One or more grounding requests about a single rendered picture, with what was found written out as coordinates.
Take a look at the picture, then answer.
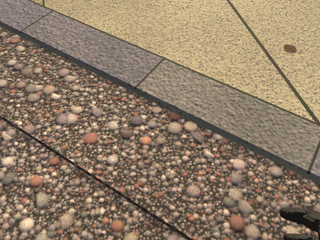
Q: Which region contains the robot right hand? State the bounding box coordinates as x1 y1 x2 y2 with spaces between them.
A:
279 207 320 240

